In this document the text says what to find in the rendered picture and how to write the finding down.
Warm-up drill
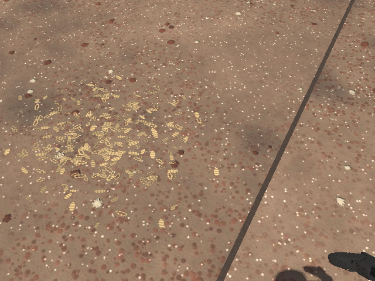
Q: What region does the right robot hand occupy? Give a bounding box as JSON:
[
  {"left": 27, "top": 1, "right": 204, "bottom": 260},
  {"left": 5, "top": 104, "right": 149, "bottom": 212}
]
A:
[{"left": 328, "top": 252, "right": 375, "bottom": 281}]

